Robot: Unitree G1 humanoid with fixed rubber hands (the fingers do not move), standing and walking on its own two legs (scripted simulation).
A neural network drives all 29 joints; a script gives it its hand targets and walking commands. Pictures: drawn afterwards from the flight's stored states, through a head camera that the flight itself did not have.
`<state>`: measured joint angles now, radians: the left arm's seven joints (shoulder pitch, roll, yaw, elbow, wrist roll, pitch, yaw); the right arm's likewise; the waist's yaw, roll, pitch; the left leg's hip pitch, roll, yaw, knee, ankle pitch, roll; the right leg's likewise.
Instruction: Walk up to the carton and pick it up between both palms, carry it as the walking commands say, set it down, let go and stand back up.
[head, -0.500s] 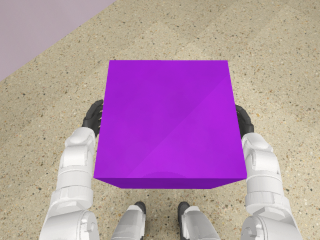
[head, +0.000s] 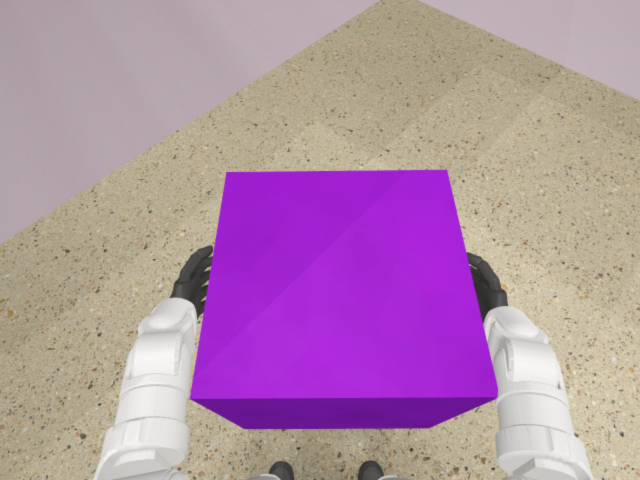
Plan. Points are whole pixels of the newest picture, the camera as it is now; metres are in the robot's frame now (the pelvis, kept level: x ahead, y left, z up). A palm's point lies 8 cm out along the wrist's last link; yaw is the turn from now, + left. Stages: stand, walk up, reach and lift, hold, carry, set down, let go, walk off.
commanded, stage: reach and lift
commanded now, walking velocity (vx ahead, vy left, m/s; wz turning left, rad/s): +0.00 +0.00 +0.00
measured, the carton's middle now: (336, 311) +0.34 -0.01 -0.08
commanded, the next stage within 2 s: hold in 1.56 s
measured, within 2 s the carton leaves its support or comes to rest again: neither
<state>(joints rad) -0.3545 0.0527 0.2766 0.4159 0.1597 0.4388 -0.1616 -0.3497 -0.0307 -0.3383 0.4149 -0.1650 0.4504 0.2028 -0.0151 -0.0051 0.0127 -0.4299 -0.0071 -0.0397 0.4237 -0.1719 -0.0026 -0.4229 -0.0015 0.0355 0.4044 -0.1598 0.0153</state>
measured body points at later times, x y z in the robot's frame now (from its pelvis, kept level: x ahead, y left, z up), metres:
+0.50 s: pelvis +0.00 +0.00 +0.01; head +0.01 +0.00 +0.46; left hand +0.31 +0.19 +0.02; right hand +0.31 -0.20 +0.03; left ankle +0.01 +0.12 -0.74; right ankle +0.02 -0.13 -0.74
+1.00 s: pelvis +0.02 +0.01 +0.01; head +0.02 +0.01 +0.46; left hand +0.31 +0.20 +0.03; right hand +0.31 -0.19 +0.04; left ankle +0.01 +0.12 -0.74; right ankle +0.02 -0.13 -0.74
